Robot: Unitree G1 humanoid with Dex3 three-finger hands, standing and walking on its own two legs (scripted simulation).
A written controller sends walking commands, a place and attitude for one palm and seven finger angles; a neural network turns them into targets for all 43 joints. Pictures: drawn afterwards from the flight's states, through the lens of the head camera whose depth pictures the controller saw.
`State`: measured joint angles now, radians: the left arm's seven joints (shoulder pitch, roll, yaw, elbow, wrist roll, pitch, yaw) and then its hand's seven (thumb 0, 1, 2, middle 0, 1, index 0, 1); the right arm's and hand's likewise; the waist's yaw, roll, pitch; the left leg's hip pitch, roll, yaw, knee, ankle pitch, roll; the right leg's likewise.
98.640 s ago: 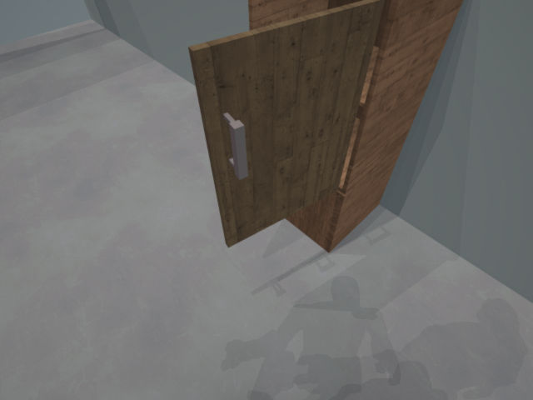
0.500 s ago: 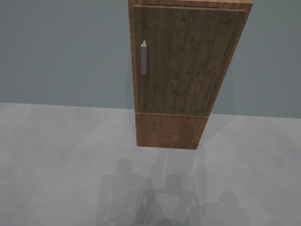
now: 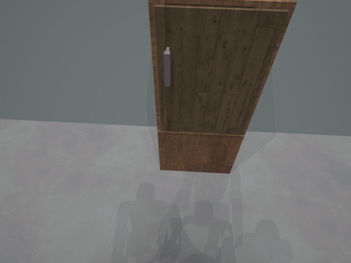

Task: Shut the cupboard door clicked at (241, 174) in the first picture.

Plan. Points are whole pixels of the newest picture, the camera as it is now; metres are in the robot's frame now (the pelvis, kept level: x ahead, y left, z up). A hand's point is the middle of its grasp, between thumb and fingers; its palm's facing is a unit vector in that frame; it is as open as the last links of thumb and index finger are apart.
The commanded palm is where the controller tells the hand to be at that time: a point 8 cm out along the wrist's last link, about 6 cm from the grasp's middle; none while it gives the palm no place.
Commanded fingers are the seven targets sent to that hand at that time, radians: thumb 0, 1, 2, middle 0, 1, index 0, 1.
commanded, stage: stand and wait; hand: left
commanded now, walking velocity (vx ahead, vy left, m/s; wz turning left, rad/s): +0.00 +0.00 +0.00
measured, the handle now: (167, 66) +0.77 +0.07 +0.04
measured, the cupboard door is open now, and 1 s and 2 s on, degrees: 0 0 0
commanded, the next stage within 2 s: none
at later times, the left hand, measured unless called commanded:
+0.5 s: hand out of the picture -0.02 +0.15 -0.18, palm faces +0.04 -0.99 -0.16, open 7.4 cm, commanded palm none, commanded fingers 0.00 0.90 0.90 -0.20 -0.30 -0.20 -0.30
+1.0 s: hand out of the picture -0.01 +0.14 -0.18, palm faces +0.05 -0.99 -0.16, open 7.4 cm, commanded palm none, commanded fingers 0.00 0.90 0.90 -0.20 -0.30 -0.20 -0.30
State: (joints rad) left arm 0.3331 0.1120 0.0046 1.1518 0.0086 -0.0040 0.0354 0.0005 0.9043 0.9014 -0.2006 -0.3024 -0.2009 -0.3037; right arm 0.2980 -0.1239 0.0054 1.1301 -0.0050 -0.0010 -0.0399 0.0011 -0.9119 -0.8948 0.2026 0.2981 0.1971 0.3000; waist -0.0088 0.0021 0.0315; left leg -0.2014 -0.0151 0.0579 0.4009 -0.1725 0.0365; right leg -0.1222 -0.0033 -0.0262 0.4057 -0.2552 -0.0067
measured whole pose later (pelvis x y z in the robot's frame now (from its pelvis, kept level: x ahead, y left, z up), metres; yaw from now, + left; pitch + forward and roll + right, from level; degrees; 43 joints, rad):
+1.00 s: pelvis +0.02 -0.01 +0.00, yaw +0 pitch -2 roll +0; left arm 0.33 0.11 0.00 1.16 0.01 -0.01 0.04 0.00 0.90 0.90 -0.20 -0.30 -0.20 -0.30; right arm 0.29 -0.13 0.01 1.14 0.00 0.00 -0.04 0.00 -0.91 -0.89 0.20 0.30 0.20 0.30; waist -0.01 0.00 0.04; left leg -0.17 0.00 0.05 0.38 -0.19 0.02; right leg -0.08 0.01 -0.03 0.37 -0.27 -0.02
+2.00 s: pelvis +0.02 -0.02 +0.00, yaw +0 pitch -2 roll +0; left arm 0.34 0.11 0.00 1.16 0.01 -0.01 0.04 0.00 0.90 0.90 -0.20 -0.30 -0.20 -0.30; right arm 0.29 -0.12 0.01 1.15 0.00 0.00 -0.05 0.00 -0.91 -0.89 0.20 0.30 0.20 0.30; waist -0.01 0.00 0.04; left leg -0.16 0.01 0.04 0.39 -0.19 0.01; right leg -0.07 0.02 -0.04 0.36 -0.26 -0.03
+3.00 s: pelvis +0.02 -0.02 +0.00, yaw +0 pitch -2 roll +0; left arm 0.33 0.11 0.00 1.16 0.00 -0.01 0.04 0.00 0.90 0.90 -0.20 -0.30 -0.20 -0.30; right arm 0.29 -0.13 0.02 1.15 0.00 0.00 -0.05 0.00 -0.91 -0.89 0.20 0.30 0.20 0.30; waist -0.01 0.00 0.04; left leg -0.16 0.01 0.04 0.38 -0.20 0.00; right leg -0.06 0.02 -0.04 0.36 -0.27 -0.04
